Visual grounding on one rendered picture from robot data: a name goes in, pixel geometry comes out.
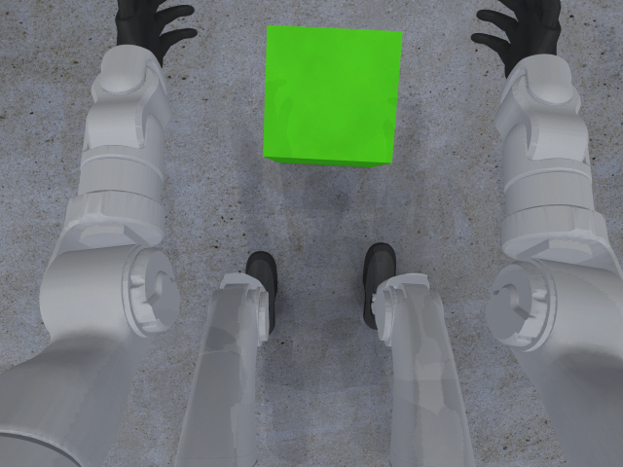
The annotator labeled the left robot upper arm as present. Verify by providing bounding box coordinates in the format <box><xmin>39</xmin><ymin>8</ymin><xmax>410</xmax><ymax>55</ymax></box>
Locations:
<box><xmin>0</xmin><ymin>243</ymin><xmax>180</xmax><ymax>467</ymax></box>

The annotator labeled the right robot foot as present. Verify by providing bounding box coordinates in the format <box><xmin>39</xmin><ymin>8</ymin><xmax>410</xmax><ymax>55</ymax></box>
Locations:
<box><xmin>363</xmin><ymin>242</ymin><xmax>396</xmax><ymax>330</ymax></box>

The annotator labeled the right robot upper arm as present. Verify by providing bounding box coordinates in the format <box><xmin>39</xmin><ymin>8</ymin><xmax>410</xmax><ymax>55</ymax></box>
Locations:
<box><xmin>485</xmin><ymin>257</ymin><xmax>623</xmax><ymax>467</ymax></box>

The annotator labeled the robot left forearm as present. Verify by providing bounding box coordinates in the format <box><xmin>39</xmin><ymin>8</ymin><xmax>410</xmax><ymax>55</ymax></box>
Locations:
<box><xmin>39</xmin><ymin>45</ymin><xmax>171</xmax><ymax>330</ymax></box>

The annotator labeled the right robot shin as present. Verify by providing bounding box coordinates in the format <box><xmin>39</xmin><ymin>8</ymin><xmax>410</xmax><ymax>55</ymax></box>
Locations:
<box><xmin>371</xmin><ymin>273</ymin><xmax>444</xmax><ymax>328</ymax></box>

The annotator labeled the robot right forearm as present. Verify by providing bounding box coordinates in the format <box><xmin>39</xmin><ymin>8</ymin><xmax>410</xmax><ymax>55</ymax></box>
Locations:
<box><xmin>495</xmin><ymin>54</ymin><xmax>623</xmax><ymax>280</ymax></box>

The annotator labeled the carton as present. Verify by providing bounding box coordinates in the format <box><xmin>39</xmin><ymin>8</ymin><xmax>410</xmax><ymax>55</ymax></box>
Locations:
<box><xmin>263</xmin><ymin>25</ymin><xmax>403</xmax><ymax>167</ymax></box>

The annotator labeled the right robot hand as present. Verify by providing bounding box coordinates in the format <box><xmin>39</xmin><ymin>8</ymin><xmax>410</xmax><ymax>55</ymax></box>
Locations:
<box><xmin>471</xmin><ymin>0</ymin><xmax>561</xmax><ymax>79</ymax></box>

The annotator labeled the left robot hand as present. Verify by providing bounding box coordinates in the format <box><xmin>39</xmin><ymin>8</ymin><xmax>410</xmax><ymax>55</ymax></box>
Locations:
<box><xmin>115</xmin><ymin>0</ymin><xmax>198</xmax><ymax>68</ymax></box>

